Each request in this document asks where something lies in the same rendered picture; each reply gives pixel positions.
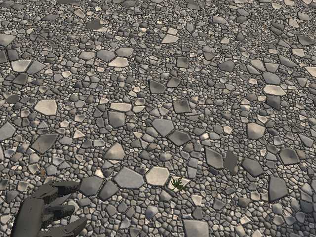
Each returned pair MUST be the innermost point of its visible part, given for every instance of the robot left hand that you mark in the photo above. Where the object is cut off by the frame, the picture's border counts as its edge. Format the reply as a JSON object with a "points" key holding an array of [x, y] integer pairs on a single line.
{"points": [[35, 213]]}

